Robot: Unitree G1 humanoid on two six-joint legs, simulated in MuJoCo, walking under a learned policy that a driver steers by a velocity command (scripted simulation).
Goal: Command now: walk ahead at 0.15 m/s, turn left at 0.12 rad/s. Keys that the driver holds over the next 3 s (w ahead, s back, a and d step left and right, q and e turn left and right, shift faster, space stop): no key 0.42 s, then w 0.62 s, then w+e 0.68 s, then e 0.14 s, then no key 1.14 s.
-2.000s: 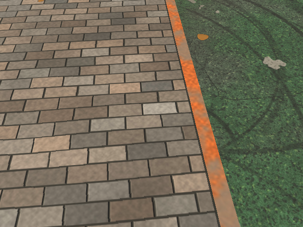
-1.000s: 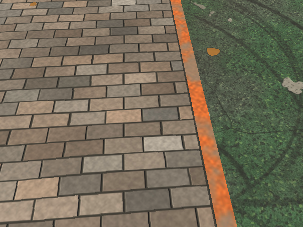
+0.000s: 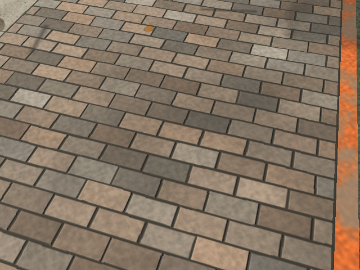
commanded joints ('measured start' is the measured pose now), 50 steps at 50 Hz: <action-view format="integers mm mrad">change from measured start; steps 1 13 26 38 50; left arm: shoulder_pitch -8 59 83 364 353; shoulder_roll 101 92 90 127 181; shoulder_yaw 17 11 23 33 45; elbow -32 51 127 212 205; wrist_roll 10 2 -32 -24 -42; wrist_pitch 22 60 64 -13 15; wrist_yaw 4 23 34 0 42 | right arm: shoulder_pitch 45 -52 15 -169 -337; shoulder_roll -86 -87 -82 -33 -54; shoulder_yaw -28 -24 -28 -21 -18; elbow -58 -37 30 -53 -130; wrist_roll -10 -32 3 30 16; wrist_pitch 36 30 -12 -98 -74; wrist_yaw -19 -19 -15 22 53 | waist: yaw -11 38 15 100 46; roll -121 77 33 -81 -133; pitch -115 -6 44 34 60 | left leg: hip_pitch -87 33 74 -610 -119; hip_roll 119 143 147 135 88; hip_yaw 15 3 -40 47 142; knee -90 -729 -713 152 -574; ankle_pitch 52 128 -61 129 553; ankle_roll -25 70 132 80 79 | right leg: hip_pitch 163 139 59 617 428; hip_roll -265 -47 -15 -364 -283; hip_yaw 279 46 12 474 126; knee -200 -99 46 -198 -319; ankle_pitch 191 -262 -472 140 263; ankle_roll -187 16 -36 -236 -114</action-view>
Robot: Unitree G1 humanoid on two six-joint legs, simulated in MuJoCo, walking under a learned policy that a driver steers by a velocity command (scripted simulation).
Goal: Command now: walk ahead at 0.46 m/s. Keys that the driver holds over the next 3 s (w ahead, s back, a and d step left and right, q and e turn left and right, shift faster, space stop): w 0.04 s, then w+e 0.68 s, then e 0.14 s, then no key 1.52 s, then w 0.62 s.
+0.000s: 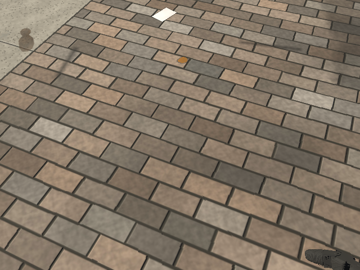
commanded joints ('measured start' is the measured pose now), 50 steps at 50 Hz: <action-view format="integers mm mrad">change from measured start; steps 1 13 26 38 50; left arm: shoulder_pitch -37 -91 -465 -215 -175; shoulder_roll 193 78 41 148 170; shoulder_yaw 45 51 33 80 74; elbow -43 -127 -305 -335 -340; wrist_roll -3 -13 2 11 12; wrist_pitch -5 36 22 0 49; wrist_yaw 5 9 -58 -40 20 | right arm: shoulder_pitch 8 161 344 156 17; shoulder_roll -119 -97 -169 -169 -119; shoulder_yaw -37 -35 -56 -42 -22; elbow -57 84 159 20 -50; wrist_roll -3 -44 -29 -17 -35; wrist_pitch -10 -49 -2 -74 -15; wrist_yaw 0 -8 -55 -40 -19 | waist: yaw -110 -64 -180 -75 -50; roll -124 77 2 -2 -115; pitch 34 7 114 -97 -113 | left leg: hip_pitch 183 353 675 -119 136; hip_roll -37 201 250 66 -40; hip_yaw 16 -119 152 -107 -55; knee -43 -495 -447 652 -10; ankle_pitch -5 -167 88 -332 132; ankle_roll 47 148 129 -13 -72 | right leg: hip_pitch -101 -704 -916 -108 -302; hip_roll -247 -146 -111 -219 -103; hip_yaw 75 112 -13 392 192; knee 47 958 471 87 167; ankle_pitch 692 158 378 485 674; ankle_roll -135 -51 -49 -309 -186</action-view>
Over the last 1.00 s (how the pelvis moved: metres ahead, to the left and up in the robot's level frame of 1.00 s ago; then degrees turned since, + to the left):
0.26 0.02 0.00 -1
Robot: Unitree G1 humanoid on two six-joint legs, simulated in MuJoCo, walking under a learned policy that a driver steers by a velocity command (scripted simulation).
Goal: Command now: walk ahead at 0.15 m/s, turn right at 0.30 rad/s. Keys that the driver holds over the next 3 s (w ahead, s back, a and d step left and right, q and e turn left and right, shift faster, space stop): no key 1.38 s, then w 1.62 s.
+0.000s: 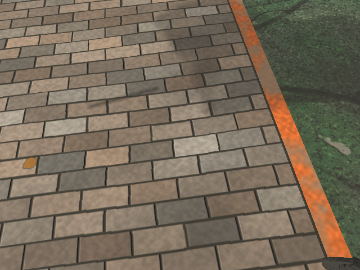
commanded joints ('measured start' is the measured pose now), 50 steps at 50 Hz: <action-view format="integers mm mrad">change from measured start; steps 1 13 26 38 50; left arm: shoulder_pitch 26 53 8 59 60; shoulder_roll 126 69 68 52 33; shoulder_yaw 25 -1 -10 -18 -28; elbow -42 -5 59 127 199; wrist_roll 7 7 26 17 18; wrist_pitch -3 79 -4 -2 1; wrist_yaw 11 18 10 14 15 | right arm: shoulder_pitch -8 -18 80 80 71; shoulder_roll -87 -83 -40 -49 -49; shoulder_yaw -19 -2 7 -1 -4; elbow -57 -33 64 163 244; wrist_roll -3 -18 -4 8 11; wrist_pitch -13 53 58 78 95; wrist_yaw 13 13 -10 -19 -33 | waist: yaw -4 -12 -72 -53 -56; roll -150 107 -103 -46 -53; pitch -142 -115 -51 -75 -50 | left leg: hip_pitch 174 293 419 461 479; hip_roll -44 133 -16 -15 -17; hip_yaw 33 -171 27 30 31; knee -81 -373 -165 -126 -141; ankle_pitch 50 -200 -183 16 -9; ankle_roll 24 234 94 87 79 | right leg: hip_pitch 33 -157 -159 -74 -65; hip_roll -245 -139 -185 -162 -151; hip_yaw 125 -35 6 -30 -49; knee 14 466 19 64 33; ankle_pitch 540 -280 -77 140 123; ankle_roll -99 152 71 67 69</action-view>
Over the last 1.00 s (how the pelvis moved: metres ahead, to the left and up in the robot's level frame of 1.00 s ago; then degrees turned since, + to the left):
0.50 -0.09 0.01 -28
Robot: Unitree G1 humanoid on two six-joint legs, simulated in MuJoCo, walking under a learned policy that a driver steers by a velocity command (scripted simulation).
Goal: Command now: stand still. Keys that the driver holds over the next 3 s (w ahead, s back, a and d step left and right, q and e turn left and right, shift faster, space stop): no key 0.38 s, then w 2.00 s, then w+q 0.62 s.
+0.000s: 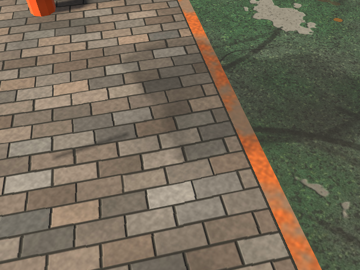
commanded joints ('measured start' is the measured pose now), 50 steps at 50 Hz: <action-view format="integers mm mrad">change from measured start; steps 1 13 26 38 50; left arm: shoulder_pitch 52 83 148 -26 -395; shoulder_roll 100 83 190 124 76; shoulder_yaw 17 3 43 45 11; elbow -10 51 62 -42 -189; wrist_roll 1 2 -30 -34 -37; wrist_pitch -7 -9 -35 -99 -89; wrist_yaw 3 6 13 -26 -71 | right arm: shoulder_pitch -8 12 -24 250 401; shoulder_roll -104 -92 -49 -59 -132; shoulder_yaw -19 -17 -9 3 -11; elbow -20 32 7 44 47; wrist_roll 0 0 20 0 13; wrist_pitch -5 0 -61 -127 -96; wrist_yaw -5 -11 12 53 7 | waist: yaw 0 -2 38 -20 -67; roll -15 -11 -189 72 72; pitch -32 -2 174 66 126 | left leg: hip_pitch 130 126 -207 277 300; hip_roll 26 20 5 226 230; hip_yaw -22 -21 50 -260 -45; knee -49 -75 266 -404 -445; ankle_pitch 236 176 -184 -8 275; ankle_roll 41 34 64 183 190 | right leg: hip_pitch -111 -127 -138 -614 -526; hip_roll -34 -27 -313 -132 -70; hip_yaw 23 11 406 32 -56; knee -111 -143 -373 599 42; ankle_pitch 248 169 -452 157 406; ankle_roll -17 -15 -231 -84 -40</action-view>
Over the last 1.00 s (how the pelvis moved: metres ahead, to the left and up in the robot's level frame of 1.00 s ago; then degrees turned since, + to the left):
0.14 0.00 -0.01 -2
